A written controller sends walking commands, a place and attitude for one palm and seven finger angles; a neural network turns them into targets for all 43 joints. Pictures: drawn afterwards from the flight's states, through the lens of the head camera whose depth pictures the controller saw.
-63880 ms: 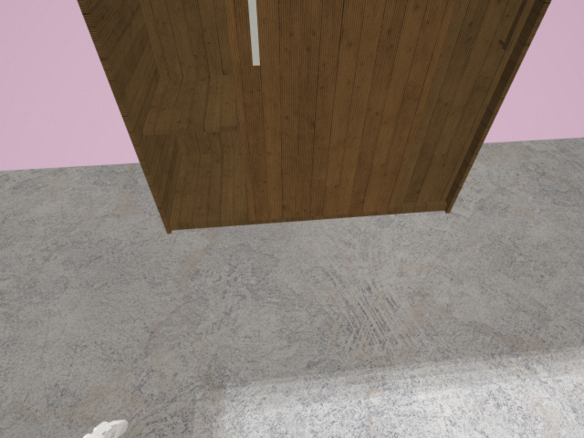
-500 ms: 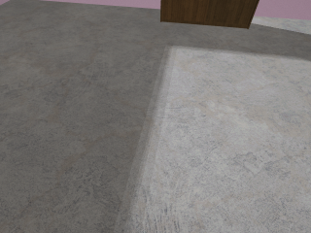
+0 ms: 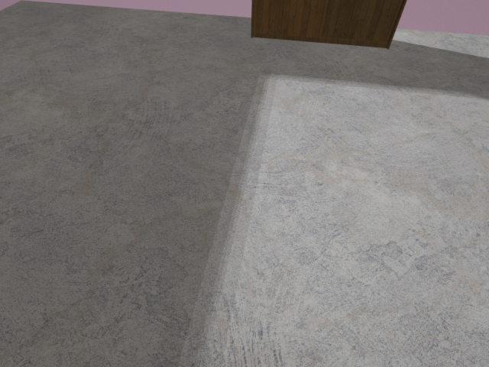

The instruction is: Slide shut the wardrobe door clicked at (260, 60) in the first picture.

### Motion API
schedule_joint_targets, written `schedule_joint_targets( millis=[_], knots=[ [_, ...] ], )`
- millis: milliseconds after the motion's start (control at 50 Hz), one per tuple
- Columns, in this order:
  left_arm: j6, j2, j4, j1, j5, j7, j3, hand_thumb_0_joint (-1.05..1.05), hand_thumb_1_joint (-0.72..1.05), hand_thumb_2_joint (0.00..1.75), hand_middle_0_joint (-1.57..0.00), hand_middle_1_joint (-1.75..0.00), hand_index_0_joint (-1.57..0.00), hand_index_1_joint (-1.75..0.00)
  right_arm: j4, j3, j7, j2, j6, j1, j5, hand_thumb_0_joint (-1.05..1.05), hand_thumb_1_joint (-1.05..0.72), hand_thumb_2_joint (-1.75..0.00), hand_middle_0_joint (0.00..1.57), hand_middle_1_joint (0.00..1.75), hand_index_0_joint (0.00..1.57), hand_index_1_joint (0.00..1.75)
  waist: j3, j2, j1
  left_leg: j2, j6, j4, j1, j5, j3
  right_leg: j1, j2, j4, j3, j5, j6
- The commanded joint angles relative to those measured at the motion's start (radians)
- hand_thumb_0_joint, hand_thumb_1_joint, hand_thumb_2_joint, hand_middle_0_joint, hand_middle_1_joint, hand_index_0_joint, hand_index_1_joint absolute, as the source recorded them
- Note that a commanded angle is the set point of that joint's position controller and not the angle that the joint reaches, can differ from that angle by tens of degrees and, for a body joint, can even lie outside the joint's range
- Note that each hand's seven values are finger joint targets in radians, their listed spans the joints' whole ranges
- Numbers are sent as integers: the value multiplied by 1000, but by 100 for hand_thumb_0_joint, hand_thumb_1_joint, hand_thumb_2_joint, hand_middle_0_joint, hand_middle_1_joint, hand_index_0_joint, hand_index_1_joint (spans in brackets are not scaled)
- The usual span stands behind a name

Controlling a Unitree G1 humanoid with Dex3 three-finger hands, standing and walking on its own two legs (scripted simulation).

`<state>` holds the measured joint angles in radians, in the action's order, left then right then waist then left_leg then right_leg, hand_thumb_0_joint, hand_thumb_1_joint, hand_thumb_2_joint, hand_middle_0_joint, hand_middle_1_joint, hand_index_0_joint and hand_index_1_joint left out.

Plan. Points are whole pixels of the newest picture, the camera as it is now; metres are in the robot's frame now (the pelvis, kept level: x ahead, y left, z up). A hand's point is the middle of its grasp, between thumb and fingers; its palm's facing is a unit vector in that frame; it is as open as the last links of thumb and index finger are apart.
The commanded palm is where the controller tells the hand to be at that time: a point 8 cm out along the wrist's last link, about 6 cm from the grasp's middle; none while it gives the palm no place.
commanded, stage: look to check the result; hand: right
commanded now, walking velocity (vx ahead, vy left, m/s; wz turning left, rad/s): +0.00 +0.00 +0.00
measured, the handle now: out of the picture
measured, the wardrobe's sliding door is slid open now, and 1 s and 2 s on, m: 0.00 0.00 0.00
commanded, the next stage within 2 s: walk to a spot facing it in 1.00 s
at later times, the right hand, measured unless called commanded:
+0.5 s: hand out of the picture +0.05 -0.21 -0.17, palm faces +0.00 +0.97 -0.25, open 7.4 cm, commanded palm none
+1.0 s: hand out of the picture +0.06 -0.22 -0.16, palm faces -0.01 +0.96 -0.27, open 7.4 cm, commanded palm none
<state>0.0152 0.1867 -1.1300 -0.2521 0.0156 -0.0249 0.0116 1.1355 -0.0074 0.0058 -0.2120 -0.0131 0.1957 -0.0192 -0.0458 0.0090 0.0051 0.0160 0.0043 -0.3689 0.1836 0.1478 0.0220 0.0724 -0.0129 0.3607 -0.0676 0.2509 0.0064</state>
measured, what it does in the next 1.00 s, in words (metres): stands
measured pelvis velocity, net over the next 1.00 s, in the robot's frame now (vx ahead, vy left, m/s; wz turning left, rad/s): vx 0.00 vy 0.01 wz -0.01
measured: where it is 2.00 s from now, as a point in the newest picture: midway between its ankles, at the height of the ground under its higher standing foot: outside the picture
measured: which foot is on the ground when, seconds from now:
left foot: down 0.00-1.00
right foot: down 0.00-1.00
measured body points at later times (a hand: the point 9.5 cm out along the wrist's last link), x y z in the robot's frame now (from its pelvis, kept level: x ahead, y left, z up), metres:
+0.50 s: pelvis +0.00 +0.00 +0.00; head +0.01 +0.00 +0.45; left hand +0.03 +0.26 -0.15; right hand +0.05 -0.26 -0.15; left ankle +0.03 +0.12 -0.75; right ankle -0.03 -0.11 -0.75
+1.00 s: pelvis +0.00 +0.01 +0.00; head +0.01 +0.00 +0.45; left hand +0.04 +0.28 -0.14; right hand +0.06 -0.27 -0.14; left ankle +0.03 +0.12 -0.75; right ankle -0.03 -0.11 -0.75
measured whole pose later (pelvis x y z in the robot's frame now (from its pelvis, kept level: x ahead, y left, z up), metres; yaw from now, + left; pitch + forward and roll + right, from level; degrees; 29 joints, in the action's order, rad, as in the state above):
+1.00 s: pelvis +0.00 +0.01 +0.00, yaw -1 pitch -2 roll +0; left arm 0.02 0.26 -1.13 -0.19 0.02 -0.01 0.01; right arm 1.13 -0.01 -0.01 -0.28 -0.02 0.14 -0.02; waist -0.04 0.01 0.01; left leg 0.01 0.00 -0.33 0.16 0.13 0.04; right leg 0.06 -0.02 0.32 -0.05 0.23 0.00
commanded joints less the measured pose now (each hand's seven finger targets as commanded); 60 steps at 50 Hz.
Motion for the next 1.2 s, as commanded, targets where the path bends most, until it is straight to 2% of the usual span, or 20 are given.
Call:
schedule_joint_targets(
  millis=[0, 160, 300, 380, 440, 600, 620, 700, 740, 860, 1000, 1100, 1120, 1140, 1180],
  knots=[
    [9, 147, 36, -35, 3, -7, 22, 0, 90, 90, -20, -30, -20, -30, -38, -25, 11, -138, -18, 6, 5, 0, -90, -90, 20, 30, 20, 30, -24, -5, -4, 93, -31, 58, -28, -53, -108, 92, -119, -94, 109, -95, 25],
    [13, 169, 39, -18, 4, -4, 24, 0, 90, 90, -20, -30, -20, -30, -43, -29, 7, -164, -21, -12, 6, 0, -90, -90, 20, 30, 20, 30, 4, -3, -6, 101, -32, 63, -48, -61, -108, 83, -121, -98, 113, -106, 25],
    [15, 187, 43, 2, 3, -4, 27, 0, 90, 90, -20, -30, -20, -30, -46, -31, 8, -179, -26, -27, 6, 0, -90, -90, 20, 30, 20, 30, 31, -14, -3, 103, -36, 54, -60, -127, -106, 59, -125, -93, 114, -153, 21],
    [15, 195, 42, 13, 4, -4, 25, 0, 90, 90, -20, -30, -20, -30, -44, -30, 6, -186, -24, -37, 6, 0, -90, -90, 20, 30, 20, 30, 13, -26, -5, 105, -35, 61, -59, -111, -104, 69, -127, -108, 117, -140, 21],
    [14, 199, 43, 18, 5, -2, 26, 0, 90, 90, -20, -30, -20, -30, -45, -31, 6, -192, -23, -44, 5, 0, -90, -90, 20, 30, 20, 30, -5, -9, -5, 103, -33, 72, -49, -78, -109, 77, -126, -114, 118, -115, 21],
    [17, 223, 51, 38, 4, 0, 28, 0, 90, 90, -20, -30, -20, -30, -50, -33, 4, -212, -27, -56, 5, 0, -90, -90, 20, 30, 20, 30, 30, -21, -5, 108, -36, 71, -67, -115, -110, 58, -125, -107, 120, -148, 22],
    [17, 221, 49, 36, 4, 0, 27, 0, 90, 90, -20, -30, -20, -30, -51, -34, 4, -217, -28, -60, 5, 0, -90, -90, 20, 30, 20, 30, 31, -3, -4, 111, -36, 72, -71, -121, -108, 58, -128, -110, 118, -149, 21],
    [16, 232, 51, 45, 4, 1, 29, 0, 90, 90, -20, -30, -20, -30, -53, -34, 4, -221, -28, -66, 5, 0, -90, -90, 20, 30, 20, 30, 36, -20, -3, 110, -36, 72, -70, -127, -108, 52, -127, -109, 120, -155, 19],
    [16, 231, 48, 50, 5, 2, 28, 0, 90, 90, -20, -30, -20, -30, -52, -34, 3, -225, -27, -70, 5, 0, -90, -90, 20, 30, 20, 30, 14, -10, -5, 110, -35, 81, -63, -96, -110, 64, -128, -118, 119, -129, 19],
    [15, 243, 50, 54, 5, 4, 29, 0, 90, 90, -20, -30, -20, -30, -54, -35, 1, -236, -28, -78, 6, 0, -90, -90, 20, 30, 20, 30, 25, -11, -4, 112, -36, 90, -68, -81, -114, 59, -127, -118, 120, -123, 19],
    [17, 255, 54, 64, 4, 4, 30, 0, 90, 90, -20, -30, -20, -30, -56, -36, 2, -245, -31, -82, 6, 0, -90, -90, 20, 30, 20, 30, 54, -12, -2, 114, -39, 83, -81, -131, -114, 39, -129, -110, 121, -155, 17],
    [17, 263, 54, 69, 3, 4, 30, 0, 90, 90, -20, -30, -20, -30, -56, -37, 2, -253, -31, -89, 6, 0, -90, -90, 20, 30, 20, 30, 42, -12, -3, 115, -38, 84, -83, -138, -112, 47, -130, -116, 123, -160, 17],
    [11, 202, 39, 49, 9, 6, 17, 0, 90, 90, -20, -30, -20, -30, -44, -25, 3, -196, -24, -67, 8, 0, -90, -90, 20, 30, 20, 30, 51, -15, -3, 113, -30, 89, -84, -72, -110, 46, -130, -113, 108, -111, 8],
    [2, 149, 26, 11, 13, 8, 4, 0, 90, 90, -20, -30, -20, -30, -33, -15, 4, -150, -12, -38, 7, 0, -90, -90, 20, 30, 20, 30, 41, -2, -3, 106, -25, 82, -72, 53, -110, 56, -119, -106, 95, -21, 4],
    [-11, 141, 19, -29, 21, 14, 8, 0, 90, 90, -20, -30, -20, -30, -31, -21, -3, -154, 5, -2, -1, 0, -90, -90, 20, 30, 20, 30, -25, 11, -9, 90, -34, 83, -3, 319, -144, 115, -97, -89, 82, 222, 14]
  ],
)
